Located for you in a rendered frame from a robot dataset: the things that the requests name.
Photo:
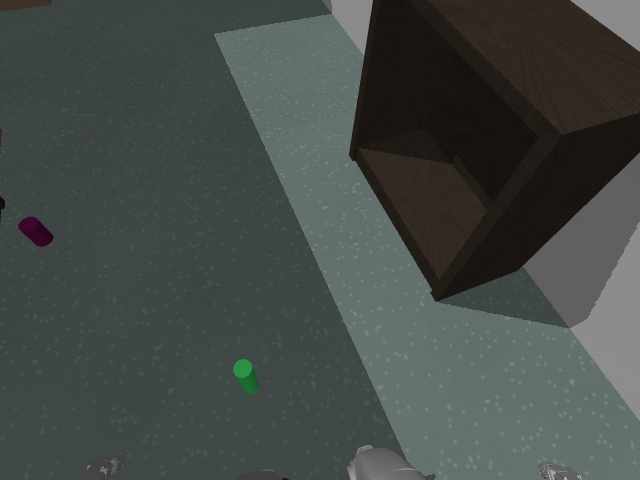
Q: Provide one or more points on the right robot hand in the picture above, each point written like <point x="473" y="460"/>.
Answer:
<point x="555" y="472"/>

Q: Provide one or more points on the left robot hand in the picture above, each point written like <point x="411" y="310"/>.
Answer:
<point x="102" y="468"/>

